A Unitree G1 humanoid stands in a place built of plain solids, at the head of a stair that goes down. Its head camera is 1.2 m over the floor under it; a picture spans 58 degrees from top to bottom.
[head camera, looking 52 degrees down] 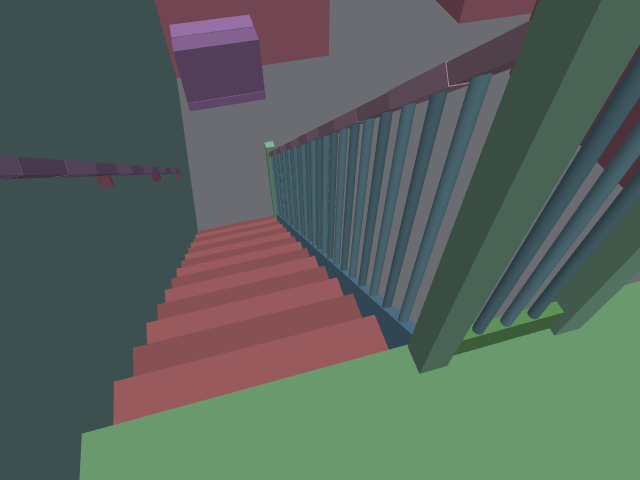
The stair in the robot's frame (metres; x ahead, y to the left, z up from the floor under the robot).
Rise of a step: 0.19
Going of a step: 0.21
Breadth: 0.90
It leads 16 degrees to the left of straight ahead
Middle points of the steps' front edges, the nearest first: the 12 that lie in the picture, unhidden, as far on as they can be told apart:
0.42 0.18 0.00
0.62 0.24 -0.19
0.82 0.29 -0.38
1.03 0.35 -0.57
1.23 0.41 -0.76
1.43 0.46 -0.94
1.63 0.52 -1.13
1.84 0.58 -1.32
2.04 0.63 -1.51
2.24 0.69 -1.70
2.44 0.75 -1.89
2.64 0.80 -2.08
